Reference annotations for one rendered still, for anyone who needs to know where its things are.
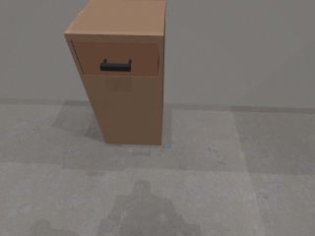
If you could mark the drawer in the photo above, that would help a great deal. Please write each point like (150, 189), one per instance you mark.
(144, 56)

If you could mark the cabinet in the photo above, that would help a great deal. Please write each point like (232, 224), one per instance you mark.
(128, 109)

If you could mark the handle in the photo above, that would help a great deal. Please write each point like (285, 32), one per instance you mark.
(115, 67)

